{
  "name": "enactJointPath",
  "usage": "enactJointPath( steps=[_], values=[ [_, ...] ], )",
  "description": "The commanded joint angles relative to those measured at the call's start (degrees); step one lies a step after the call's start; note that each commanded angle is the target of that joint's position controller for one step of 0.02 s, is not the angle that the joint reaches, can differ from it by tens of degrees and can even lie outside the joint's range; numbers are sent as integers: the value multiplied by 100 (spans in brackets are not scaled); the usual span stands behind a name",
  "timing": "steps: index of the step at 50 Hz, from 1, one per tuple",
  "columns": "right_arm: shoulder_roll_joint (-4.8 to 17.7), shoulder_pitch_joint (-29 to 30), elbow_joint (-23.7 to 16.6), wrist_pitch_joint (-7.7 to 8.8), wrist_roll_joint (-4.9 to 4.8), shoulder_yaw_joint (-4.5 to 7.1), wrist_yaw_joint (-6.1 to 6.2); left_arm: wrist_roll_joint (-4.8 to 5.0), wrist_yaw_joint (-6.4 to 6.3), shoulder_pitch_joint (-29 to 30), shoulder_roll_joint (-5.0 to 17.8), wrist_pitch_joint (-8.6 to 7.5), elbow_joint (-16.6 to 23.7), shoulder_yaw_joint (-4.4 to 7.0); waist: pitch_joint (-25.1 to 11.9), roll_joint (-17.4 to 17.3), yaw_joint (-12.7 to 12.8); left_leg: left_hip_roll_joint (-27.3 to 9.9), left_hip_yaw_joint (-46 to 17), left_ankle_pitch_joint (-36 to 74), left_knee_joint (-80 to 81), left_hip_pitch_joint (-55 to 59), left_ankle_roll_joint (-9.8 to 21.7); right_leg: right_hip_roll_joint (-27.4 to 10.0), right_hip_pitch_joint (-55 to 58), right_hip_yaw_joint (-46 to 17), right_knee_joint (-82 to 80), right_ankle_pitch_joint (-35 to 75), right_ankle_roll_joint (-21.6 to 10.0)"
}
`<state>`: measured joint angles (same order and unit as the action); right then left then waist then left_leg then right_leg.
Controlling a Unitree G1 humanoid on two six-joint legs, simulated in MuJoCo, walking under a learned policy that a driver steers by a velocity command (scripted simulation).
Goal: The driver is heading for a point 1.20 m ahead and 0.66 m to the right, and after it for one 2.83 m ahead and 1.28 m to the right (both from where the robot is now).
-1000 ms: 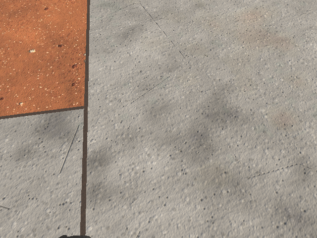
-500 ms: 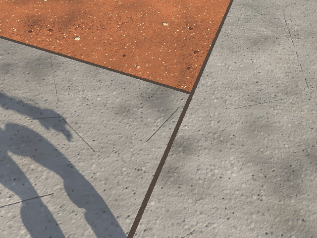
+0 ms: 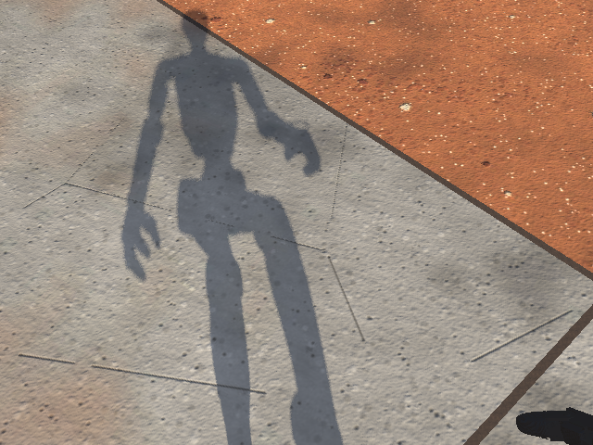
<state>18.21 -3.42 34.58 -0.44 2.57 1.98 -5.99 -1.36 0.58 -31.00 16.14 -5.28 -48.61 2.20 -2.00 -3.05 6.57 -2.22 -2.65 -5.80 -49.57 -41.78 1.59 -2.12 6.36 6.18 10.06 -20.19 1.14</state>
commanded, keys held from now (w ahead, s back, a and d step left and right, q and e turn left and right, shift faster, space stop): w+e+shift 0.52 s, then e+shift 0.48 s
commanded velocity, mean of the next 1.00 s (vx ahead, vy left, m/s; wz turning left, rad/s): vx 0.70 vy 0.00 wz -0.78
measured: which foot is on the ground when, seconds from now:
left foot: up 0.00-0.08, down 0.10-0.54, up 0.56-0.94, down 0.96-1.00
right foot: down 0.00-0.10, up 0.12-0.52, down 0.54-0.96, up 0.98-1.00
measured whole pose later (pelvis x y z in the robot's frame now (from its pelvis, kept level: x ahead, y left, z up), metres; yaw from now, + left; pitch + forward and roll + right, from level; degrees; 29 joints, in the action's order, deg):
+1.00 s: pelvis +0.74 -0.12 -0.02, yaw -52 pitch +0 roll +0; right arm 16.3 -2.5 35.4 3.0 1.6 -1.5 2.3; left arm 0.0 -1.1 -18.2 20.8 1.0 -42.9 6.1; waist 5.9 -0.5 5.6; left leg 1.8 -3.4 -3.3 -31.9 -28.9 1.7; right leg 14.6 -14.3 -13.1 54.4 -33.3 -3.5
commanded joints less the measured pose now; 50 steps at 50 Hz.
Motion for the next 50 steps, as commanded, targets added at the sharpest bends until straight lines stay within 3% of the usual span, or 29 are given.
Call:
enactJointPath(
  steps=[1, 3, 4, 5, 6, 7, 8, 9, 11, 14, 17, 21, 23, 24, 26, 27, 28, 29, 30, 32, 34, 37, 40, 43, 46, 47, 48, 49, 50],
  values=[
    [145, 1149, -657, 226, -33, -65, -4, 28, -23, 234, 1030, -52, 135, 199, 1013, 1032, -199, 107, 734, -454, 1132, 664, 154, -1168, -744, -887, -621, 2758, -1042],
    [395, 198, -410, 287, -36, 44, 189, 32, -36, 206, 1334, -17, -45, 253, 325, 1162, -764, 628, 854, -1214, 1450, 2239, 335, -1226, -640, -746, 830, 5916, -1030],
    [595, -1166, 7, 347, -39, 156, 320, 80, -36, 448, 1407, -7, -50, 267, -340, 1089, -1518, 655, 710, -832, 1806, 3936, 412, -1039, -1236, -567, 2298, 6088, -941],
    [1084, -2301, 287, 384, 98, 326, 477, 101, -8, 588, 1139, -56, 124, 190, -1186, 709, -2035, -422, -374, -1835, 1795, 5842, 471, -686, -2741, -463, 4197, 4129, -878],
    [1736, -2660, 319, 456, 227, 475, 564, 243, 70, 259, 54, -103, 516, -26, -2300, -1192, -1624, -2355, -3338, -4393, 2580, 7321, 698, 195, -4662, -772, 6314, -862, -800],
    [1459, -2553, 297, 432, 132, 424, 585, 251, 57, 835, 642, -60, 519, 120, -2089, -444, -1808, -2392, -4194, -4842, 3475, 6338, 602, 187, -4877, -1321, 6878, -378, -941],
    [1085, -2014, 454, 440, 122, 316, 593, 243, 70, 1231, 677, -7, 616, 180, -843, -239, -1436, -2061, -3115, -3937, 3401, 5473, 489, -104, -5193, -1193, 6894, 242, -953],
    [733, -1635, 472, 463, 84, 246, 568, 207, 118, 1193, 507, 18, 549, 125, -276, -104, -1171, -1839, -2277, -2815, 3492, 4719, 463, -346, -5048, -1096, 6561, 630, -886],
    [345, -1392, 565, 507, -11, 134, 593, 74, 204, 931, 294, 208, 358, 118, 162, -408, -773, -1446, -1105, -1860, 3788, 3855, 335, -525, -4675, -1007, 6402, 742, -702],
    [9, -1529, 881, 654, -168, 63, 558, 26, 310, 1458, 74, 448, 488, 101, 707, -272, -630, -1191, 53, -725, 4146, 3638, 162, -613, -5159, -880, 6436, 1051, -627],
    [-73, -1557, 1041, 776, -137, 40, 533, 35, 391, 2188, -10, 482, 848, 18, 1067, -354, -511, -985, 1078, 575, 4370, 3328, 119, -537, -5273, -571, 5795, 1874, -628],
    [283, -1656, 1219, 798, -126, 90, 656, 24, 514, 2940, 86, 449, 1181, -85, 1293, 53, -421, -921, 1963, 2987, 4426, 3656, -63, -246, -4636, 192, 3999, 2355, -948],
    [600, -1861, 1259, 738, -120, 149, 742, 55, 492, 2881, 247, 440, 1116, -64, 915, 17, -340, -935, 2072, 5433, 3834, 4241, -119, 302, -3842, 678, 3556, 2325, -1144],
    [833, -1828, 1230, 664, -94, 208, 810, 77, 462, 2443, 397, 449, 1007, -26, 574, -173, -60, -1052, 2036, 6567, 3174, 4506, -147, 511, -3328, 734, 3506, 2054, -1224],
    [1222, -1260, 1016, 451, -23, 340, 859, 97, 330, 365, 891, 466, 441, 214, -505, -376, 1003, -1262, 1769, 7211, 567, 4181, -14, 779, -1198, 363, 3484, 1274, -1497],
    [1132, -1103, 963, 391, -55, 346, 776, 82, 182, -489, 1147, 445, 124, 385, -770, 128, 1238, -895, 1726, 5145, -1538, 3432, -1, 797, -5, -84, 2737, 1287, -1646],
    [297, -950, 852, 456, -25, 158, 628, 189, 33, 154, 1389, 495, 113, 499, 53, 1617, 556, 365, 1529, -1542, -3749, 1498, -189, 247, 272, -1181, 2527, 2304, -1738],
    [180, -1781, 205, 553, -185, 59, 634, -77, 50, 527, 2134, 525, 435, 626, -1172, 2065, -255, 730, 401, -2545, -5347, -375, -434, -1083, 1897, -4263, 1944, 3330, -3081],
    [391, -1409, 163, 697, -111, 2, 682, -3, 20, 691, 1911, 516, 673, 661, -1457, 748, -40, 431, -280, -2073, -5051, -695, -337, -1375, 1758, -5120, 1024, 2615, -3073],
    [416, -1049, 187, 724, -48, -23, 702, 79, -63, 1147, 1272, 451, 553, 493, 111, -369, -649, -44, -281, -1730, -3721, -203, -361, -987, -437, -4112, 726, 3192, -2541],
    [432, -1100, 228, 415, 96, -28, 728, 161, -83, 1405, 1023, 334, 624, 384, 406, -541, -939, -296, -199, -1723, -2930, 635, -565, -611, -1765, -3130, 765, 4922, -2248],
    [210, -697, -20, 214, 50, -101, 718, 117, -30, 1329, 1189, 237, 601, 425, 165, -390, -927, -217, 123, -1270, -1374, 1303, -687, 100, -2430, -2316, 1019, 6319, -1849],
    [105, -233, -201, 179, -70, -184, 727, 176, -72, 1187, 1108, 374, 586, 453, -268, 193, -653, 137, 259, 20, -94, 1538, -520, 607, -2157, -2064, 1532, 6191, -1176],
    [114, 324, -353, 185, -117, -250, 729, 168, -128, 930, 1058, 557, 581, 483, -246, 521, -274, 526, 255, 494, 926, 1666, -445, 793, -1887, -2424, 1867, 5256, -752],
    [483, -132, -195, 333, -107, -166, 796, 48, -168, 1258, 1138, 606, 806, 528, -218, 745, -492, 709, -129, 406, 1944, 2369, -294, 726, -1807, -3115, 2629, 4328, -515],
    [587, -724, -5, 416, -90, -126, 848, 83, -162, 1509, 1138, 560, 895, 522, -279, 768, -828, 595, -208, 890, 2505, 2989, -183, 845, -1899, -3061, 3249, 4207, -383],
    [825, -1463, 127, 505, -70, -62, 909, 175, -126, 1514, 852, 489, 1054, 441, -740, 325, -1091, -455, -921, 2146, 2630, 4302, 104, 1044, -2467, -2657, 4587, 2538, -209],
    [1141, -1445, -45, 439, -46, -5, 913, 319, -199, 674, 319, 502, 1188, 336, -1602, -919, -628, -2600, -2820, 4928, 2284, 5583, 920, 1854, -3541, -1605, 6100, -2397, -96],
    [852, -1342, -69, 308, -157, 28, 886, -2, -186, 190, 834, 566, 1017, 391, -2048, -692, -463, -2709, -3360, 4645, 2207, 5268, 1276, 1163, -3612, -1440, 6596, -2016, -88]
  ],
)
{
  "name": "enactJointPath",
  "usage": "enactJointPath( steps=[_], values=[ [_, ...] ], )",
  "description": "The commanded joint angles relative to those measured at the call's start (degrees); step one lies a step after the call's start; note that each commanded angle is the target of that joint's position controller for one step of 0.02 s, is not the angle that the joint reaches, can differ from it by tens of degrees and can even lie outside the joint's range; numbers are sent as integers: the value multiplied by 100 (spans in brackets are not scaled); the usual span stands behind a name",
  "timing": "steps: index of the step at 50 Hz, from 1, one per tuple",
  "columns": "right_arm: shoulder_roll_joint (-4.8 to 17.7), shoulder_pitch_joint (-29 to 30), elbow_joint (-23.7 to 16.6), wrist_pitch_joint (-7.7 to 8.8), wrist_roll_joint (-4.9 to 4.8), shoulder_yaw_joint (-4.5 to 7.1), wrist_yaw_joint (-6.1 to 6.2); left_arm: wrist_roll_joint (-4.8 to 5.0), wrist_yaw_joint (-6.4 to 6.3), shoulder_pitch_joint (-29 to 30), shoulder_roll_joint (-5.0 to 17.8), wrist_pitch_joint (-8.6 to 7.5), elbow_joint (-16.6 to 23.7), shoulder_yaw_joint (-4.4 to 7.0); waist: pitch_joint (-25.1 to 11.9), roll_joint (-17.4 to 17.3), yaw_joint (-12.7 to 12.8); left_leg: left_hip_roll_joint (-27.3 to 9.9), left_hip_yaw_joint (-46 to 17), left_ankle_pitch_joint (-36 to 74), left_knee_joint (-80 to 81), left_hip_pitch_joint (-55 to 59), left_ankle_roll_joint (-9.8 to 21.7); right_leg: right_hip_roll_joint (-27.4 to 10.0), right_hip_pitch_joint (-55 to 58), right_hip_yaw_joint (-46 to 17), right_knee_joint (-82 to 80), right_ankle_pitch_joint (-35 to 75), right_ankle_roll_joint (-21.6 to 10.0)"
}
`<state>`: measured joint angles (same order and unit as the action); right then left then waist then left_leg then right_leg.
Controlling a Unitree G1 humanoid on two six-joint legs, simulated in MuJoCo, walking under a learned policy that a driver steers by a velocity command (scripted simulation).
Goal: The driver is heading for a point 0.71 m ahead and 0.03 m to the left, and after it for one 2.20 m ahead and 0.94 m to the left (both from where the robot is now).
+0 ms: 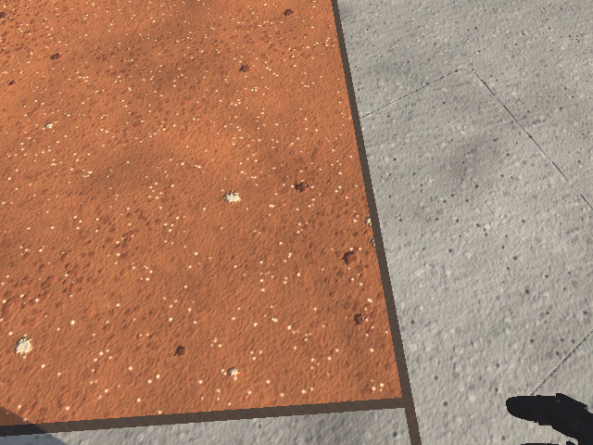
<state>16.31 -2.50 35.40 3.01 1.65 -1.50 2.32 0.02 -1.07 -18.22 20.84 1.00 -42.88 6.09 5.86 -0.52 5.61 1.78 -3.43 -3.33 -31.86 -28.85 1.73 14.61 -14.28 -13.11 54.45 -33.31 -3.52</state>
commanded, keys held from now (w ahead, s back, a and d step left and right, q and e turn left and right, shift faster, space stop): e+shift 0.30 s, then shift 0.10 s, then q+shift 0.36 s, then w+q+shift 0.24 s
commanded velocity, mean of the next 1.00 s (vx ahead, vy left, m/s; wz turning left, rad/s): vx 0.13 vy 0.00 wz -0.14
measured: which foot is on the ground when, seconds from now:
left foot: down 0.00-0.34, up 0.36-0.74, down 0.76-1.00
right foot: up 0.00-0.32, down 0.34-0.76, up 0.78-1.00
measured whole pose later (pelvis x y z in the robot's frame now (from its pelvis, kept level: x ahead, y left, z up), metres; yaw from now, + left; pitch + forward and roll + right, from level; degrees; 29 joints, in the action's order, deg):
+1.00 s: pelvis +0.09 +0.01 +0.04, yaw -2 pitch +3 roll -2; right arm 18.0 -24.0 42.0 -0.9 0.4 4.7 -1.1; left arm -2.3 1.9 -8.9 18.6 0.0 -39.1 3.0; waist -1.4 0.7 -3.0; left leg 4.8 -10.1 -15.7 -21.1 -7.5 5.5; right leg -0.4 -30.5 -2.9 49.1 -14.6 4.2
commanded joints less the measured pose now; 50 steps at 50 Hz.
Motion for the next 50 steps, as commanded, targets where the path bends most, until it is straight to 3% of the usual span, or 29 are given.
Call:
enactJointPath(
  steps=[1, 2, 3, 5, 10, 13, 15, 16, 17, 18, 19, 20, 21, 22, 23, 25, 26, 27, 30, 34, 36, 37, 38, 39, 40, 41, 42, 45, 50],
  values=[
    [817, -961, -277, -120, -79, 362, 116, -195, 32, -835, 485, 39, 392, 38, -2502, -819, -348, -2892, -3000, 2556, 671, 3493, 1469, -748, -1719, 667, 2567, -75, 432],
    [431, -620, -350, -215, -68, 260, 143, -251, 99, -241, 577, 129, 454, 51, -1797, -353, -443, -2359, -2194, 1180, 1009, 2720, 1252, -958, -1823, 831, 2376, 390, 494],
    [356, -417, -366, -272, -29, 217, 170, -219, 185, 75, 569, 206, 571, 71, -1459, -432, -439, -1966, -1563, 508, 1247, 2247, 1000, -1070, -1713, 856, 2197, 669, 562],
    [589, -410, -218, -289, 25, 308, 108, -100, 290, 90, 369, 348, 672, -17, -978, -745, -380, -1600, -617, 564, 1488, 1525, 844, -1189, -1398, 1057, 1719, 870, 637],
    [798, -640, -91, -251, 66, 483, -37, -83, 393, 549, 115, 401, 1046, -163, -1032, -867, -432, -1900, 135, 90, 1588, 1313, 879, -1545, -882, 1324, 292, 903, 397],
    [971, -570, -140, -302, 98, 583, -89, -26, 466, 696, 203, 413, 1188, -154, -1053, -1063, -438, -1955, 585, -736, 1521, 1029, 639, -1521, -216, 1642, -616, 921, 240],
    [1071, -671, -129, -368, 71, 641, -116, -5, 487, 663, 249, 389, 1217, -118, -1056, -910, -392, -2023, 875, -1353, 1190, 866, 355, -1391, 268, 1835, -1397, 1110, 113],
    [1013, -825, -95, -418, 62, 641, -136, -23, 471, 444, 264, 359, 1112, -96, -1029, -584, -338, -1900, 1045, -1591, 766, 479, 114, -1252, 793, 1747, -1929, 1151, 10],
    [894, -1049, -9, -490, 49, 651, -182, -78, 405, 83, 387, 296, 994, -59, -826, 288, -190, -1596, 1368, -2044, -238, -161, -268, -1581, 1239, 853, -2901, 1330, -161],
    [348, -1214, -322, -574, -4, 506, -226, -101, 293, 173, 1151, 270, 1236, 60, -645, 2244, -373, -685, 1744, -3583, -1935, -1461, -775, -3476, 1142, -2017, -3937, 1501, -718],
    [785, -500, -474, -646, 12, 594, -126, -208, 187, 58, 1295, 271, 1305, 150, -492, 1325, 39, -490, 616, -3277, -2807, -1258, -729, -3680, 103, -1974, -3963, 2685, -1327],
    [657, -469, -459, -673, -101, 569, -119, -248, 118, 338, 1025, 265, 1205, 62, -425, 1091, -248, -553, 341, -2680, -3049, -967, -643, -3257, -93, -1203, -3820, 2937, -1242],
    [584, -804, -268, -647, -145, 539, -131, -208, 99, 842, 742, 241, 1216, -45, -400, 1064, -573, -578, 328, -2082, -2950, -686, -567, -2865, -247, -518, -3826, 3026, -1013],
    [667, -1155, 0, -609, -101, 575, -145, -196, 88, 1250, 499, 200, 1264, -125, -587, 1025, -771, -518, 481, -1662, -2959, -417, -521, -2487, -87, -24, -3732, 3239, -832],
    [716, -1470, 266, -609, -37, 598, -171, -144, 65, 1335, 199, 145, 1259, -231, -766, 1042, -787, -458, 639, -1521, -3085, -121, -508, -2367, 20, 333, -3646, 3975, -843],
    [544, -1572, 452, -653, -109, 541, -270, -140, 58, 1265, -339, 39, 1135, -462, -999, 648, -773, -448, 505, -1579, -2610, 479, -479, -2435, 166, 699, -3654, 4368, -754],
    [373, -1507, 463, -667, -160, 475, -333, -176, 42, 1210, -383, -4, 1051, -499, -920, 599, -724, -441, 408, -1562, -2030, 683, -437, -2447, 230, 846, -3674, 4064, -640],
    [349, -1338, 411, -677, -169, 462, -376, -196, 17, 1090, -197, -24, 976, -444, -782, 713, -592, -367, 406, -1603, -1684, 721, -377, -2511, 337, 851, -3636, 3792, -621],
    [552, -1222, 296, -676, -123, 540, -406, -175, -35, 710, 214, 34, 803, -286, -671, 816, -375, -242, 552, -2132, -1456, 529, -226, -2898, 748, 601, -3347, 3932, -829],
    [419, -1304, 200, -609, -177, 530, -393, -156, -77, 755, 218, 65, 723, -226, -704, 701, -431, -210, 750, -2458, -1021, 683, -95, -3130, 911, 632, -2926, 4713, -861],
    [314, -1550, 226, -548, -187, 521, -390, -114, -103, 940, 251, 66, 701, -179, -757, 611, -660, -117, 856, -1809, -69, 1182, 10, -2991, 733, 931, -2494, 4550, -605],
    [413, -1632, 217, -484, -137, 544, -375, -104, -119, 925, 249, 48, 672, -150, -757, 331, -760, -218, 439, -1001, 666, 1555, 121, -2758, 413, 1197, -2008, 3876, -282],
    [1001, -1812, 191, -398, -33, 685, -339, -151, -114, 882, 94, 47, 797, -163, -783, -785, -721, -1225, -1320, 406, 1199, 2145, 417, -2107, -595, 1731, -642, 2343, 148],
    [1717, -2459, 372, -403, -88, 938, -361, -173, -84, 1458, -196, 80, 1233, -278, -667, -1759, -976, -2051, -3206, 728, 1405, 2674, 1456, -908, -2250, 1633, 61, -468, 391],
    [1546, -2716, 411, -430, -81, 943, -370, -291, -28, 1511, -112, 49, 1223, -292, -704, -1152, -1086, -2122, -3516, -1537, 1752, 2919, 1810, -1195, -2732, 939, 706, -503, 346],
    [1197, -2405, 373, -502, -98, 866, -366, -272, 86, 1650, 34, -20, 1170, -253, -346, -697, -1023, -1876, -3307, -3945, 2068, 2676, 1722, -1420, -3028, 806, 763, 158, 298],
    [1061, -1948, 266, -565, -108, 810, -346, -198, 173, 1715, 178, -108, 1132, -203, -21, -592, -861, -1599, -3040, -4497, 2314, 2305, 1454, -1507, -3045, 908, 536, 711, 335],
    [964, -1829, 235, -429, -120, 797, -302, -282, 306, 1616, 41, -221, 938, -247, -229, -458, -855, -1040, -2358, -3155, 2337, 2291, 1230, -1519, -2658, 1057, 141, 1762, 650],
    [1155, -2037, 288, -247, -125, 895, -329, -190, 309, 1996, -3, -243, 1013, -328, -307, -622, -1034, -768, -2271, -2632, 2064, 2174, 1237, -1399, -2389, 1114, -1058, 2031, 911]
  ],
)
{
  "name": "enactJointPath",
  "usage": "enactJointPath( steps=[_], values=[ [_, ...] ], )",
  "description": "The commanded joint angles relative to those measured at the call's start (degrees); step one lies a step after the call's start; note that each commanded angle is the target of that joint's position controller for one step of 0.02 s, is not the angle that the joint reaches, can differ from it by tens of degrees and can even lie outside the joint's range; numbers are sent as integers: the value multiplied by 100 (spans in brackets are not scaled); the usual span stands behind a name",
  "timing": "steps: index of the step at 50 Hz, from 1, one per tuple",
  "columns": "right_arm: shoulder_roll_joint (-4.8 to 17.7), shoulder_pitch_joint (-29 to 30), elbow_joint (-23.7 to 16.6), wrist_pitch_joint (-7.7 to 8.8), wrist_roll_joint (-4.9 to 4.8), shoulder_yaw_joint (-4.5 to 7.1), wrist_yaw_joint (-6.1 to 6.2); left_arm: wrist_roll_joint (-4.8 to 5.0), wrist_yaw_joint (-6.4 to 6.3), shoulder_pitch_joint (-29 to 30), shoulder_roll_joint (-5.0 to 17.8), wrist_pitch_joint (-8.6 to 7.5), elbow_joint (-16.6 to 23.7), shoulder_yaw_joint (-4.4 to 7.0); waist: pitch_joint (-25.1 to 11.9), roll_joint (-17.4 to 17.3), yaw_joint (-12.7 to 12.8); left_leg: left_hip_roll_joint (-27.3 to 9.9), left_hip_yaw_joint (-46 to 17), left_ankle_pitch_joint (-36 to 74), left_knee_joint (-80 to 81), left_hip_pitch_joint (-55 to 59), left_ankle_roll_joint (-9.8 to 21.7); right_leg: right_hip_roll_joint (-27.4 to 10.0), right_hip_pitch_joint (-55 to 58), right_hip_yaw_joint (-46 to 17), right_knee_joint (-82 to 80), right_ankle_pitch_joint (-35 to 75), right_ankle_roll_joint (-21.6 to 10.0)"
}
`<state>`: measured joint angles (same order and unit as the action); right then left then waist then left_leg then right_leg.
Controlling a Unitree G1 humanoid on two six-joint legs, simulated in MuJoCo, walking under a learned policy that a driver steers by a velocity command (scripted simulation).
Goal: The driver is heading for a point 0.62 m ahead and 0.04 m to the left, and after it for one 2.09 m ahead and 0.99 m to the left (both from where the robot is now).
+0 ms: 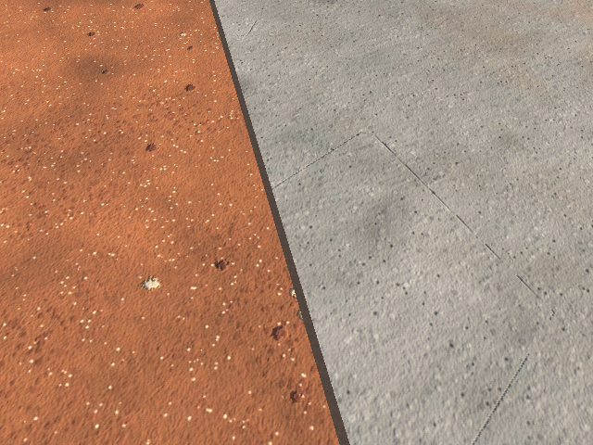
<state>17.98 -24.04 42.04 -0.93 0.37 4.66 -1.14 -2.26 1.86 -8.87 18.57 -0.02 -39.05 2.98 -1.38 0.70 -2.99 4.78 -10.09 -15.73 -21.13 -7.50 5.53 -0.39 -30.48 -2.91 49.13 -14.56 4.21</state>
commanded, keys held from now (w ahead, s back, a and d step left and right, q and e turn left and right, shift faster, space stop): w+q+shift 0.44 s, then w+shift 0.08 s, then w+e+shift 0.48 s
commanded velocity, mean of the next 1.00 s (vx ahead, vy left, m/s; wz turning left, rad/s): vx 0.91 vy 0.00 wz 0.34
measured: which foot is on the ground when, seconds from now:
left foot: down 0.00-0.16, up 0.18-0.60, down 0.62-1.00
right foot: up 0.00-0.14, down 0.16-0.64, up 0.66-1.00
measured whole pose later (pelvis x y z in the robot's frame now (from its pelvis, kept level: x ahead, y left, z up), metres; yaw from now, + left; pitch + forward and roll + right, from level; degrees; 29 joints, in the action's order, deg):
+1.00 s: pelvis +0.66 +0.24 -0.03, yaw +18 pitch +0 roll +1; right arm 14.7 -25.9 53.2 6.6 0.9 1.7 0.5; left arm -0.3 4.2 -5.1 16.2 -1.3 -43.7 1.5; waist 3.3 1.0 -1.9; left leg 4.8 15.7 -23.6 -8.7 14.9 1.5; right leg -2.9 -45.2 8.3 46.6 5.0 -7.6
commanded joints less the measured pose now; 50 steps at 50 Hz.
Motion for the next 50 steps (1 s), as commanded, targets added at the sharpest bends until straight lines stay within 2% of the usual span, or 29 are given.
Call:
enactJointPath(
  steps=[1, 4, 6, 7, 8, 9, 10, 11, 12, 14, 17, 24, 26, 27, 29, 30, 31, 32, 33, 34, 35, 36, 37, 38, 39, 41, 44, 47, 50],
  values=[
    [1028, 141, -401, 161, 12, 292, 10, 61, 13, 1182, 235, -155, 678, -31, 436, -808, -216, -1035, -1649, -1367, 930, -96, 844, 131, -603, 99, -796, 132, 159],
    [1146, 467, -537, 199, 17, 330, -18, 147, -23, 1216, 333, -211, 779, -41, 443, -913, -121, -996, -1894, -1385, 751, -694, 735, 188, 353, 60, -1526, -28, 74],
    [1128, 988, -692, 237, 24, 316, -22, 236, -122, 496, 487, -287, 626, 17, 354, -834, 359, -940, -2011, -1282, 503, -1598, 536, 182, 1915, 42, -1974, 172, -95],
    [987, 1120, -717, 277, 42, 268, -22, 213, -212, -290, 698, -350, 412, 103, 134, -536, 764, -686, -1819, -1164, -155, -2204, 368, 118, 3098, 40, -2117, 105, -204],
    [662, 1218, -763, 373, 7, 159, -35, 77, -317, -1291, 1154, -428, 225, 247, -349, 256, 1262, -137, -1143, -1027, -1726, -2869, 163, -552, 4338, -585, -2377, -780, -346],
    [48, 1272, -1127, 435, -187, -26, -20, -128, -361, -1823, 1834, -431, 232, 371, -1031, 2030, 1317, 621, -111, -1885, -3698, -3907, -43, -2239, 5048, -3545, -3672, -3753, -669],
    [256, 1004, -1046, 345, -120, -69, 35, -165, -333, -1122, 1631, -420, 309, 346, -713, 1544, 766, -12, 126, -1197, -4817, -4294, -6, -2611, 4301, -4612, -3945, -4185, -947],
    [553, 1206, -941, 276, 20, -11, 6, -106, -316, -770, 1078, -406, 457, 217, -358, 682, 689, -327, 290, -646, -5166, -4282, 11, -2408, 3798, -3863, -3707, -3727, -950],
    [634, 1363, -916, 247, 130, 13, -99, -72, -301, -715, 785, -407, 422, 132, -129, 298, 646, -534, 384, -305, -5092, -4164, -43, -2088, 3408, -2807, -3607, -2837, -890],
    [561, 1519, -907, 153, 206, 2, -325, -9, -318, -906, 605, -452, 221, 57, 179, 585, 603, -849, 497, 43, -5074, -4128, -170, -1599, 3063, -1527, -3832, -1792, -789],
    [404, 1804, -1016, 48, 165, -78, -441, 55, -229, -1271, 489, -597, -35, 54, 342, 574, 600, -924, 560, 543, -5363, -4458, -220, -1531, 3087, -691, -3989, -799, -781],
    [220, 3104, -1353, 48, 184, -269, -561, -17, -212, -1754, 320, -739, -608, 10, 1167, 245, 641, -850, 1305, 1289, -3621, -4195, -85, -1261, 2817, 1190, -4570, 1124, -717],
    [21, 3249, -1366, 122, 164, -389, -580, -36, -232, -1928, 500, -721, -760, 29, 1260, 250, 630, -696, 1685, 1072, -2729, -3533, 201, -1339, 2900, 1527, -4564, 2684, -726],
    [-12, 3216, -1309, 151, 186, -423, -536, -15, -246, -2000, 560, -705, -865, 16, 1174, 260, 567, -422, 1901, 881, -2369, -2929, 369, -1380, 2960, 1629, -4447, 4323, -790],
    [277, 2499, -1066, 188, 244, -316, -379, 7, -304, -2065, 1006, -581, -1054, 63, 517, 667, 14, 171, 2038, 174, -2054, -1689, 566, -1599, 3453, 1621, -3174, 7367, -978],
    [534, 1372, -740, 196, 258, -191, -281, 18, -346, -1968, 1227, -503, -1102, 94, -131, 825, -579, 291, 1818, -174, -1884, -416, 679, -1732, 3290, 1517, -1837, 7826, -1061],
    [793, 94, -337, 238, 284, -47, -158, 102, -352, -1719, 1270, -460, -1066, 92, -703, 726, -1292, 37, 1331, 203, -1176, 1362, 806, -1549, 2378, 1524, -57, 7033, -1072],
    [1355, -68, -178, 257, 423, 102, -23, 167, -196, -2130, 362, -472, -874, -91, -1494, -424, -713, -1607, -542, -1529, -1125, 3285, 841, -724, 372, 1180, 2288, 1223, -967],
    [1619, -176, -321, 305, 362, 169, 0, 406, -156, -2277, 234, -552, -596, -104, -2620, -871, -536, -3059, -3420, -2094, -239, 3865, 1007, 20, -734, 18, 3878, -1263, -986],
    [1350, -82, -148, 332, 304, 171, 37, 409, -203, -1144, 693, -572, -406, 44, -1767, 14, -764, -2629, -2751, -1487, 205, 2941, 692, -156, -1122, -427, 3916, -388, -1068],
    [1095, 172, 59, 412, 298, 100, 69, 417, -188, -1135, 387, -592, -364, -21, -599, -107, -341, -2553, -1872, -762, 348, 1831, 648, -379, -1204, -232, 3540, -29, -1033],
    [750, 488, 99, 492, 309, 34, 49, 336, -152, -1224, 231, -540, -537, -53, -74, 165, -61, -2294, -1198, -358, 561, 969, 487, -645, -947, -205, 3057, 137, -1009],
    [522, 736, 140, 553, 263, -38, 58, 234, -99, -1416, 98, -414, -693, -61, 189, 2, 215, -1955, -529, -161, 756, 361, 300, -744, -604, -218, 2831, 215, -973],
    [330, 749, 178, 605, 210, -95, 61, 183, -34, -1737, -36, -284, -824, -79, 197, -343, 397, -1941, -182, -118, 962, -7, 277, -810, -324, -196, 2732, 257, -913],
    [138, 698, 261, 677, 154, -138, 39, 168, 8, -1662, -80, -193, -872, -61, 334, -321, 442, -1822, 106, 105, 1106, -120, 179, -871, -374, -211, 2651, 292, -905],
    [102, 636, 423, 797, 45, -143, 12, 151, 71, -1115, -170, -81, -746, -44, 749, -331, 478, -1647, 862, 791, 1423, -185, -34, -905, -915, -91, 2448, 591, -867],
    [-56, 545, 558, 889, 78, -202, -8, 216, 136, -246, -281, -104, -424, -104, 1055, -560, 428, -1132, 2048, 2676, 1568, -271, -332, -646, -1079, 447, 1505, 1511, -923],
    [82, 362, 664, 887, 39, -230, 104, 210, 241, 343, -259, -176, -200, -178, 1079, -317, 392, -1122, 2566, 4264, 1602, 174, -476, -341, -797, 1099, 155, 2087, -1114],
    [611, 329, 636, 834, 43, -150, 326, 188, 282, 83, -13, -156, -258, -156, 542, -560, 728, -1453, 2698, 7304, 745, 982, -624, 249, 270, 1560, -647, 2184, -1353]
  ],
)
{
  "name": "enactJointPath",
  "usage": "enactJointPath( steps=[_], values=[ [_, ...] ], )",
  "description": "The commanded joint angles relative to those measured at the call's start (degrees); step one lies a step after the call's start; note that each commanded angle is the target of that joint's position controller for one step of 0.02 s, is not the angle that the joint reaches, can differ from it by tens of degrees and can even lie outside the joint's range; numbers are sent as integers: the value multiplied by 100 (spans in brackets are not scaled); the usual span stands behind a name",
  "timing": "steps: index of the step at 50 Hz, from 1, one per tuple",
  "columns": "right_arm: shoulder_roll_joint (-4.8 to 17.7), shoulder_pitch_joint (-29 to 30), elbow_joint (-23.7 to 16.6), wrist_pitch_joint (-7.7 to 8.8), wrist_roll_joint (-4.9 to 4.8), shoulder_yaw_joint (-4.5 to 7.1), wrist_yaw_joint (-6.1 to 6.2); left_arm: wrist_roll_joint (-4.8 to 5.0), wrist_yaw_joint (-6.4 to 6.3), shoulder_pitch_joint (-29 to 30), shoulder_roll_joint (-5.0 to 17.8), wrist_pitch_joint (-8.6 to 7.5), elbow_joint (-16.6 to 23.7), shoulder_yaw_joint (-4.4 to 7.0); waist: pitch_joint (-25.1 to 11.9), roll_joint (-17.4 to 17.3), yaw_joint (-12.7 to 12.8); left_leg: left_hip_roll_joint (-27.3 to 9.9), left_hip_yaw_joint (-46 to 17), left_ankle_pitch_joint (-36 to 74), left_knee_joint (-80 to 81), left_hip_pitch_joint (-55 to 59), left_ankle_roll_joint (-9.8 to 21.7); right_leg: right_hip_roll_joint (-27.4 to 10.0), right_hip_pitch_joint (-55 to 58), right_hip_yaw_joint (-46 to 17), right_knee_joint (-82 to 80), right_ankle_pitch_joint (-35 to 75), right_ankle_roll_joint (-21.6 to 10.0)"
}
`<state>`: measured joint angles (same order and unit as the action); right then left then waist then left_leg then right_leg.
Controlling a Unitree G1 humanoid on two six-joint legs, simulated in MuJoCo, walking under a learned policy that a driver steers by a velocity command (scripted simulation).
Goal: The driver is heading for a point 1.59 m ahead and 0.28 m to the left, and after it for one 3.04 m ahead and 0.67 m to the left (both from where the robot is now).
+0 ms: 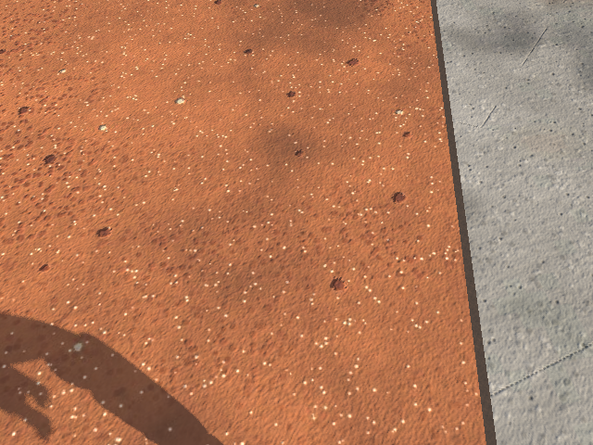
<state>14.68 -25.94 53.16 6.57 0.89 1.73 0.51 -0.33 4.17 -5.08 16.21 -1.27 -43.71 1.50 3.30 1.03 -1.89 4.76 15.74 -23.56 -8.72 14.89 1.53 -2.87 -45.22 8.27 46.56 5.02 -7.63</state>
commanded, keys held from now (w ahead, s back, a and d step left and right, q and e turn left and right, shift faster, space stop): w+e+shift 0.08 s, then w+shift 0.20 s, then w+q+shift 0.72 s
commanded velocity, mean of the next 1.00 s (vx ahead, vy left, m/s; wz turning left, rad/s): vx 1.00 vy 0.00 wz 0.24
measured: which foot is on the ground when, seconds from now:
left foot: down 0.00-0.08, up 0.10-0.52, down 0.54-0.96, up 0.98-1.00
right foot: up 0.00-0.06, down 0.08-0.54, up 0.56-0.94, down 0.96-1.00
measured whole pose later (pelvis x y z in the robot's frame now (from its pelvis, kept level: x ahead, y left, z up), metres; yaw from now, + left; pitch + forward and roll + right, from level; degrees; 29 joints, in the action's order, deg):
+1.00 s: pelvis +0.99 -0.05 +0.00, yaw +16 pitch +3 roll -1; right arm 19.1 -26.1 50.6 3.8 -1.0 4.9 -0.3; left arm -3.3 -0.7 1.4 13.9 -6.1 -34.5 -2.2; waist 1.7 -1.5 -7.3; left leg 8.1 -12.4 -24.8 -54.7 -5.8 7.1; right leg -1.1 -30.0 -1.0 34.0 -7.6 2.0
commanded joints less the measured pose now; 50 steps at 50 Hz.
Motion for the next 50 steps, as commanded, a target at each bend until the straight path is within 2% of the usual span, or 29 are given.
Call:
enactJointPath(
  steps=[1, 3, 4, 5, 6, 7, 8, 9, 12, 16, 19, 22, 24, 26, 27, 28, 29, 30, 31, 32, 34, 38, 43, 45, 46, 47, 48, 49, 50],
  values=[
    [1160, 672, -550, 4, 22, 207, 238, 5, 21, -856, 428, 7, 53, 56, -285, -775, 959, -1570, 62, 8908, -1178, -1092, -244, 696, 2355, 463, -373, -101, -229],
    [1440, 1368, -803, -210, 125, 315, 285, -22, -105, -3044, 1004, 69, -571, 333, -1158, -786, 2074, -1752, -209, 9057, -4007, -1712, -130, 832, 4485, -16, -436, -962, -601],
    [1332, 1634, -802, -288, 107, 334, 179, 53, -229, -3673, 1230, 68, -769, 504, -1169, -139, 2343, -1106, -161, 5697, -6568, -2597, -66, 606, 5353, -567, -1114, -1142, -952],
    [277, 1768, -1022, -171, 237, 35, 26, 91, -316, -2992, 1371, 109, -813, 547, -343, 1362, 1503, -20, -536, -305, -8737, -4757, -37, 252, 5473, -1562, -680, -259, -1042],
    [72, 828, -1602, -41, 62, -92, -16, -94, -328, -2365, 1733, 99, -481, 569, -1504, 1502, 557, -52, -1808, -603, -9414, -6236, -98, -864, 6571, -4441, -1812, -1408, -2136],
    [431, 1012, -1572, 108, 151, -125, -32, -123, -366, -2122, 1311, 87, -291, 540, -1343, 474, 689, -346, -2130, -59, -8864, -6562, 36, -1277, 6203, -5561, -3282, -3445, -2009],
    [713, 1153, -1446, 132, 131, -69, -46, -137, -406, -1894, 863, 47, -346, 440, -419, -477, 416, -695, -2082, 506, -8175, -6374, 46, -1234, 5038, -5150, -3629, -3926, -1629],
    [668, 1321, -1411, 65, 221, -78, -36, -113, -413, -1642, 693, -25, -393, 374, -12, -831, 154, -931, -2011, 645, -7718, -5979, 3, -986, 4102, -4549, -3618, -3547, -1333],
    [391, 1424, -1451, -324, 302, -206, -144, -23, -441, -1603, 543, -387, -480, 251, 353, -731, -150, -1392, -1899, 853, -6472, -5082, -252, -304, 2366, -3215, -3866, -2620, -1055],
    [287, 2652, -1764, -310, 113, -284, -258, 75, -338, -2172, 604, -605, -618, 299, 527, -465, 482, -1346, -1229, 2591, -4061, -5171, -83, 266, 3003, -1757, -4115, 76, -432],
    [145, 3199, -1837, -257, -22, -324, -311, 77, -322, -2609, 597, -669, -807, 269, 339, -168, 879, -937, -741, 3557, -2665, -4879, 276, 125, 4096, -1244, -4438, 1656, -18],
    [382, 3025, -1702, -207, -32, -232, -308, -65, -449, -2547, 779, -660, -879, 252, -8, 335, 673, -393, -622, 3327, -2206, -4611, 546, -203, 5327, -688, -4019, 4082, 288],
    [714, 2355, -1461, -217, -10, -91, -298, -194, -609, -2344, 1013, -557, -857, 301, -483, 675, 159, 49, -616, 2792, -2217, -3936, 654, -459, 5791, -479, -3076, 5599, 475],
    [1155, 50, -688, -285, -44, 136, -223, -355, -712, -1650, 1168, -399, -652, 363, -1355, 766, -998, 207, -752, 2312, -2367, -1998, 859, -565, 5299, -279, -423, 6204, 571],
    [1359, -1220, -357, -338, -20, 298, -146, -331, -726, -1062, 1251, -371, -501, 394, -1565, 442, -1765, -205, -1354, 1726, -2224, -805, 1212, -165, 4138, -138, 2075, 4769, 564],
    [1754, -1014, -241, -443, 42, 454, -94, -163, -560, -1270, 271, -541, -176, 193, -1648, -1950, -823, -1488, -4008, 2030, -2425, 1166, 1964, 1051, 909, -452, 4754, -2692, 955],
    [1740, -331, -457, -446, 41, 494, -155, -7, -509, -1632, 400, -652, 107, 59, -2483, -1382, -487, -2179, -6250, 624, -1237, 1713, 2809, 890, -316, -1505, 5320, -3010, 865],
    [1272, 49, -598, -429, 46, 447, -134, -84, -504, -1058, 587, -724, 163, 10, -1678, -280, -533, -2087, -5997, 52, -768, 919, 2578, 425, -489, -1709, 4769, -2443, 729],
    [862, 135, -467, -427, 18, 356, -118, -150, -457, -798, 618, -776, 260, -16, -848, 400, -230, -1844, -5408, 217, -502, -381, 2243, 181, -190, -1589, 3976, -2144, 633],
    [760, 224, -403, -379, 11, 321, -88, -276, -437, -517, 531, -721, 402, -49, -405, 603, 5, -1505, -4886, 675, -424, -1325, 2004, 6, 145, -1523, 3466, -2220, 668],
    [768, 262, -347, -271, -36, 258, -33, -471, -355, -612, 356, -455, 525, -151, -1, 439, 402, -1033, -4323, 1006, -248, -2541, 1843, -154, 528, -1368, 2925, -2393, 825],
    [1018, 264, -498, -110, -73, 356, -85, -340, -241, 593, 275, -356, 1153, -319, 495, -34, 221, -502, -3704, 1775, 288, -4084, 1655, -262, 1348, -826, 444, -1253, 1082],
    [1205, -253, -437, -147, -167, 494, -138, -157, -283, 1183, 265, -394, 1388, -340, 7, -417, -346, -525, -3679, 3975, -291, -2781, 1087, 187, 2175, -732, -1344, 174, 914],
    [1304, -235, -453, -167, -139, 529, -79, -175, -370, 828, 517, -434, 1315, -231, -413, -408, -170, -534, -3727, 5190, -1208, -2199, 845, 428, 2876, -798, -1826, -320, 803],
    [1505, -124, -484, -160, -94, 571, -82, -149, -441, 146, 762, -468, 1142, -111, -914, -426, 198, -518, -3717, 5615, -2173, -2106, 726, 513, 3668, -849, -1847, -779, 732],
    [1603, 227, -585, -125, -84, 599, -108, -151, -525, -934, 998, -508, 881, 15, -1444, -410, 842, -334, -3655, 5132, -3454, -2673, 626, 200, 4953, -1084, -1791, -1077, 633],
    [1087, 438, -776, -51, -70, 463, -114, -282, -656, -2252, 1452, -513, 684, 214, -2256, 72, 1345, -107, -3251, 3340, -5198, -3487, 647, -941, 6318, -2064, -1646, -2912, 448],
    [319, -119, -1137, -64, -381, 235, -87, -415, -626, -2104, 1765, -489, 677, 305, -3260, 2034, 758, 449, -2580, -499, -6980, -5160, 443, -2730, 7639, -5289, -2536, -3931, -239],
    [749, 99, -1070, -193, -221, 222, -16, -347, -581, -1665, 1459, -396, 699, 369, -2671, 1427, 704, -182, -2285, -25, -7432, -5979, 535, -2513, 7046, -5609, -2862, -4776, -317]
  ],
)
